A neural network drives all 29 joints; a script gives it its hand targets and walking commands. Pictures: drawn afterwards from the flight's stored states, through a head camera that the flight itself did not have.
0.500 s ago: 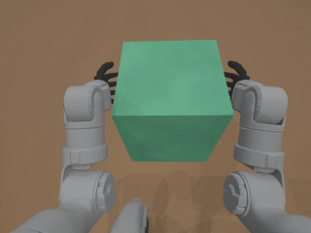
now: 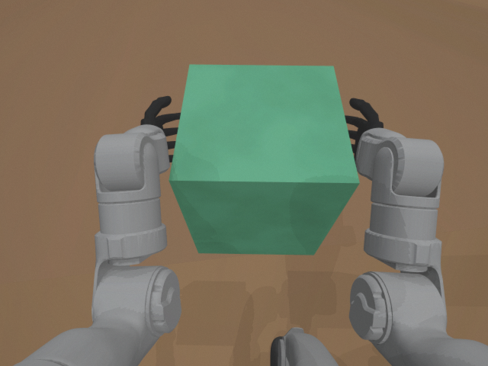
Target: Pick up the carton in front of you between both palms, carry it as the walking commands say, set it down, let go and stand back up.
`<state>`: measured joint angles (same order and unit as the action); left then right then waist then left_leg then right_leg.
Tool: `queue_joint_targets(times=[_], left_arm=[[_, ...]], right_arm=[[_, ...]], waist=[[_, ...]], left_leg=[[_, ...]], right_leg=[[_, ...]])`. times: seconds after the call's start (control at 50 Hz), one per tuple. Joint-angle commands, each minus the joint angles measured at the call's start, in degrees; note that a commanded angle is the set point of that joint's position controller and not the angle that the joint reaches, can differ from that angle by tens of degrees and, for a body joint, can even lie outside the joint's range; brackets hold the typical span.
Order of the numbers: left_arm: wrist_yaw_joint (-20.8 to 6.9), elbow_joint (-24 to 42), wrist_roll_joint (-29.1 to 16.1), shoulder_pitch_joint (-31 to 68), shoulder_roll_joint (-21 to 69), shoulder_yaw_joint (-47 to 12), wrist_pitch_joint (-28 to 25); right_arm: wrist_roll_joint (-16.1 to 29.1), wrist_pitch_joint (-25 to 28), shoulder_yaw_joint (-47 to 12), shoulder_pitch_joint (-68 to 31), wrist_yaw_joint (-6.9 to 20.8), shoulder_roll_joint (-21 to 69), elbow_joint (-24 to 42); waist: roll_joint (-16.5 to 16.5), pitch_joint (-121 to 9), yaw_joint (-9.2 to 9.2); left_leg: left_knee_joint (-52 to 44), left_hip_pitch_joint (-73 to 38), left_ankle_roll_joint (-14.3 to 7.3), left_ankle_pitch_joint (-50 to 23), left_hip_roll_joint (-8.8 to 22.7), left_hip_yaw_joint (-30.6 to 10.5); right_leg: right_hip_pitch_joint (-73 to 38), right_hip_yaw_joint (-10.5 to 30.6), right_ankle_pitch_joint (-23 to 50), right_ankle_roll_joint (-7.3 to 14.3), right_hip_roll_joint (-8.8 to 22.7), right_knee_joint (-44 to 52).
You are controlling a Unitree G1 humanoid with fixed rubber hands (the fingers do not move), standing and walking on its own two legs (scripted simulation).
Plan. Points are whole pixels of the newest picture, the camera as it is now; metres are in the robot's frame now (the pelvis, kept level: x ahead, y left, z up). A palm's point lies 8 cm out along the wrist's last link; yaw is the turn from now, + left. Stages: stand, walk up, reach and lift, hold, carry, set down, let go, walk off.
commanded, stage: carry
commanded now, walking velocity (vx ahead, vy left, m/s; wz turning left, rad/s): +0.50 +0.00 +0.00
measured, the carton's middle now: (258, 170) +0.39 -0.02 +0.10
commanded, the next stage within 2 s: none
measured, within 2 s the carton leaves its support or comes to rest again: neither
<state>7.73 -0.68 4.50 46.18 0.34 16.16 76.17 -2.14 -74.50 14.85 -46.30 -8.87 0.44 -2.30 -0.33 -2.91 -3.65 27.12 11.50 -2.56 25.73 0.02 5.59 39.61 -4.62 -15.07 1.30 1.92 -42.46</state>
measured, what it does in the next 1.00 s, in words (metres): climbs: right foot, then left foot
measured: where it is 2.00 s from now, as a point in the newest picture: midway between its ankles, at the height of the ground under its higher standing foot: (236, 173)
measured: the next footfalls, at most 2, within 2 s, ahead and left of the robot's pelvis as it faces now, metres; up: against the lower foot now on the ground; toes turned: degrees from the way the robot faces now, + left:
right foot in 0.04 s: +0.21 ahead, -0.10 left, +0.02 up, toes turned -5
left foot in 0.48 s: +0.46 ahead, +0.10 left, +0.04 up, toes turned +6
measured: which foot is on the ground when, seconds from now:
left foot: down 0.00-0.08, up 0.10-0.46, down 0.48-0.96, up 0.98-1.00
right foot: up 0.00-0.02, down 0.04-0.52, up 0.54-0.92, down 0.94-1.00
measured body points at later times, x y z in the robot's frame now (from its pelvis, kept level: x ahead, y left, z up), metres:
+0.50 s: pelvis +0.29 +0.01 +0.01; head +0.31 +0.01 +0.46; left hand +0.67 +0.17 +0.18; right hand +0.69 -0.13 +0.18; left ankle +0.42 +0.10 -0.70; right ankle +0.17 -0.10 -0.71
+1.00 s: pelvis +0.58 -0.01 +0.03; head +0.59 -0.02 +0.48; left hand +0.96 +0.14 +0.19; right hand +0.97 -0.16 +0.19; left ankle +0.44 +0.09 -0.64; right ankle +0.67 -0.09 -0.69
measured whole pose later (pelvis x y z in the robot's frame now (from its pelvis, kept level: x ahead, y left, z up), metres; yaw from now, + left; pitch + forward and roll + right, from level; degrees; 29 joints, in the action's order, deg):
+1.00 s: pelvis +0.58 -0.01 +0.03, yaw +1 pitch +4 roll -1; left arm 6.9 -8.3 4.9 47.4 0.6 14.6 74.7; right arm -2.1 -74.9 15.2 -46.8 -6.5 -2.1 -7.8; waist -1.5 -4.4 0.2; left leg 55.1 17.0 -1.1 28.2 1.1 2.1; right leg 31.0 -8.2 -8.4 4.9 -0.3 -36.4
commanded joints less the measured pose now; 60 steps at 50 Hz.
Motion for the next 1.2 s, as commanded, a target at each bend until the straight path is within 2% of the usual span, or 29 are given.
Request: queue_joint_targets(times=[0.0,0.02,0.04,0.06,0.08,0.12,0.14,0.18,0.28,0.4,0.42,0.46,0.48,0.5,0.52,0.56,0.58,0.62,0.74,0.84,0.88,0.9,0.92,0.94,0.96,0.98,1.02,1.06,1.18], left_arm=[[-11.5,-3.9,-20.9,37.5,55.4,-35.1,-0.9],[-12.0,-5.8,-21.2,37.1,55.9,-34.6,-1.0],[-12.5,-7.3,-21.6,35.8,56.4,-34.0,-1.2],[-12.7,-8.5,-21.0,37.0,55.8,-33.0,-1.9],[-13.0,-7.7,-22.2,38.0,57.3,-33.4,-2.2],[-13.7,-2.0,-26.1,44.5,61.5,-35.6,-2.7],[-13.9,1.1,-28.1,47.7,63.1,-36.8,-2.9],[-14.0,5.2,-30.7,50.7,64.3,-37.6,-3.0],[-14.1,8.3,-31.6,49.5,62.2,-37.8,-1.9],[-14.6,0.6,-28.4,43.4,59.2,-37.2,-0.8],[-14.7,-0.8,-28.0,43.1,59.2,-36.9,-0.9],[-14.9,-3.6,-27.8,42.5,59.9,-36.0,-1.0],[-15.0,-4.7,-27.2,42.7,59.9,-35.7,-1.2],[-15.2,-5.5,-27.1,43.2,61.6,-35.1,-1.2],[-15.1,-5.0,-26.7,45.4,61.8,-35.3,-1.6],[-14.3,-3.3,-26.4,46.1,62.9,-34.8,-2.4],[-13.5,-2.2,-25.9,45.7,63.2,-34.6,-2.6],[-12.0,0.2,-24.8,44.2,62.8,-34.1,-2.8],[-9.5,4.7,-22.1,41.4,58.8,-36.1,-2.7],[-10.4,1.0,-21.3,38.6,55.6,-36.5,-1.2],[-11.4,-2.0,-21.8,38.4,55.4,-35.9,-0.8],[-11.8,-3.9,-22.0,38.0,55.8,-35.3,-0.7],[-12.3,-5.8,-22.3,36.9,56.0,-34.6,-0.8],[-12.6,-7.1,-22.1,36.5,55.2,-33.6,-1.2],[-12.8,-7.4,-21.5,36.6,55.8,-33.2,-1.4],[-13.1,-6.4,-22.2,37.8,57.0,-33.2,-1.5],[-14.0,-4.0,-24.9,40.7,61.5,-34.8,-2.1],[-14.8,-1.2,-27.4,43.7,65.2,-36.4,-3.2],[-16.3,0.1,-27.0,34.0,69.2,-38.2,-5.8]], right_arm=[[24.9,-0.7,-35.7,-40.9,15.8,58.1,-0.2],[24.6,-0.6,-35.3,-40.0,15.9,58.4,-2.0],[24.3,-0.5,-34.9,-41.0,16.1,58.3,-3.0],[24.3,-0.6,-34.1,-42.0,16.3,60.4,-3.9],[23.9,-0.4,-34.1,-43.8,16.2,60.8,-4.1],[23.6,0.3,-33.6,-44.7,15.5,62.0,-3.1],[23.3,0.5,-33.1,-44.6,14.8,62.4,-2.0],[22.2,0.6,-32.1,-43.8,13.3,61.8,0.2],[19.7,0.2,-33.0,-41.9,10.8,58.3,4.4],[18.3,-1.2,-33.5,-38.0,11.6,56.0,-1.2],[18.5,-1.2,-33.4,-37.9,12.0,56.2,-2.6],[18.9,-1.0,-32.4,-36.9,12.9,57.0,-6.1],[19.3,-0.6,-31.6,-35.8,13.4,57.6,-7.5],[18.8,0.1,-30.8,-36.4,13.7,56.5,-8.1],[19.8,0.4,-31.2,-37.3,14.1,58.8,-7.7],[23.8,1.0,-33.6,-43.8,14.7,62.8,-1.3],[25.7,1.3,-34.8,-46.6,15.0,64.3,2.1],[28.0,1.5,-36.1,-49.5,15.2,65.5,6.4],[28.7,0.7,-37.7,-46.5,15.3,61.6,10.3],[26.0,-0.5,-36.8,-41.7,15.4,57.7,4.9],[24.8,-0.7,-35.9,-40.5,15.5,57.2,1.3],[24.4,-0.8,-35.5,-39.9,15.6,57.4,-0.4],[24.1,-0.7,-35.1,-40.2,15.7,57.3,-1.8],[24.3,-0.8,-34.6,-41.4,15.9,58.5,-2.6],[23.3,-1.0,-34.2,-41.7,15.8,58.9,-3.0],[22.8,-0.8,-34.3,-42.4,15.5,60.3,-4.0],[22.0,-0.1,-33.2,-40.5,15.1,62.3,-5.1],[21.3,0.9,-32.9,-39.0,14.4,63.8,-4.3],[18.0,4.0,-35.0,-27.3,13.5,67.3,-3.1]], waist=[[-7.9,-24.6,2.42],[-5.8,-28.4,5.01],[-0.9,-32.8,7.66],[15.7,-34.1,7.9],[16.0,-30.8,7.89],[4.6,-28.0,8.25],[2.5,-26.8,7.59],[4.7,-27.5,6.51],[6.6,-26.5,7.41],[9.1,-22.3,7.93],[9.6,-22.1,7.21],[7.3,-26.6,2.42],[2.6,-31.2,-0.67],[-14.0,-34.8,-0.96],[-16.3,-32.1,-1.25],[-5.0,-29.2,-1.13],[-2.8,-28.0,-0.36],[-4.7,-28.6,0.97],[-6.5,-27.2,-0.37],[-8.2,-23.8,-0.28],[-8.8,-23.7,1.35],[-6.7,-26.3,3.67],[-4.0,-30.0,6.19],[8.1,-34.0,6.81],[18.0,-31.7,7.64],[14.9,-30.7,7.05],[4.2,-26.8,7.14],[4.4,-25.7,5.84],[7.6,-23.4,5.99]], left_leg=[[6.6,-13.0,-4.8,-51.7,9.7,-3.0],[14.5,-7.3,-2.3,-50.5,8.5,0.0],[25.9,3.8,0.0,-32.1,7.4,-0.1],[39.7,23.4,2.3,-7.6,-2.4,-0.4],[50.2,33.5,1.2,3.3,-3.1,-5.8],[54.1,37.4,-0.2,0.6,0.4,-7.3],[51.1,37.0,-0.2,-1.8,1.6,-7.6],[46.8,34.8,-0.1,-3.4,2.1,-6.7],[35.1,36.7,1.5,-5.7,3.2,-3.6],[13.1,25.6,0.1,-12.4,-0.5,3.1],[10.0,21.5,-0.5,-11.6,-2.1,4.7],[2.2,0.9,-2.3,-15.1,-4.5,7.4],[1.8,-14.2,-4.0,-10.1,3.7,-4.5],[-2.8,-27.1,-12.0,-10.3,19.0,-35.3],[-5.5,-29.7,-15.0,-19.7,19.9,-42.6],[-0.3,-25.4,-13.4,-30.0,17.7,-31.7],[-0.7,-22.0,-11.5,-29.7,16.4,-27.2],[-2.5,-18.7,-9.5,-25.1,14.7,-22.8],[-5.3,-18.3,-11.3,-26.4,14.0,-15.9],[-2.6,-17.2,-7.5,-39.6,11.3,-8.1],[3.0,-15.5,-5.1,-48.8,10.3,-4.7],[10.7,-12.0,-3.0,-51.8,8.9,-1.1],[19.2,-3.2,-0.8,-42.5,7.9,0.1],[32.5,12.8,1.7,-24.5,2.7,0.8],[43.7,28.1,2.2,2.0,-4.8,-2.4],[51.0,33.2,0.8,3.6,-1.7,-6.5],[48.6,34.9,0.4,-0.6,1.6,-7.2],[41.2,31.9,1.2,-4.2,3.0,-6.7],[19.8,28.2,3.5,-11.5,3.3,-2.2]], right_leg=[[-16.5,-8.4,3.4,2.1,-6.5,11.8],[-30.3,-8.0,5.7,3.2,-5.9,13.9],[-44.4,6.7,-2.1,5.2,4.7,14.8],[-55.9,36.0,2.4,13.3,18.4,19.4],[-57.5,40.8,9.2,16.0,18.9,20.6],[-53.4,29.7,19.2,14.1,16.1,16.6],[-50.1,26.1,18.1,12.2,14.8,17.0],[-47.2,21.9,13.6,10.2,13.3,18.8],[-46.6,16.0,13.6,12.1,12.8,21.2],[-44.1,7.0,27.8,8.7,10.0,18.1],[-43.0,5.5,32.0,7.6,9.8,15.9],[-36.1,-0.7,40.0,3.3,7.3,2.5],[-25.2,-1.1,24.1,0.6,6.3,-8.5],[-6.9,-0.4,1.7,-2.3,-2.5,-23.2],[4.0,4.0,-14.2,-1.7,-5.5,-33.0],[8.6,6.3,-12.5,0.4,-1.5,-38.6],[8.1,6.8,-10.1,0.5,0.0,-35.5],[5.8,5.9,-8.0,0.2,0.7,-30.3],[6.6,2.4,-4.1,-1.7,1.6,-13.8],[-3.0,-3.2,4.0,-0.2,-2.0,3.7],[-11.9,-6.2,5.0,1.4,-4.7,11.2],[-23.3,-8.1,7.9,2.2,-5.9,16.1],[-37.3,-3.2,6.7,3.3,-1.3,15.3],[-50.0,21.9,2.5,8.2,12.4,16.9],[-56.2,38.5,12.5,14.0,18.4,21.4],[-57.2,36.2,15.9,15.3,19.1,19.2],[-50.5,27.1,19.6,12.6,15.9,18.5],[-45.6,21.6,17.6,9.8,14.0,21.1],[-45.2,11.7,21.2,8.9,12.4,25.6]])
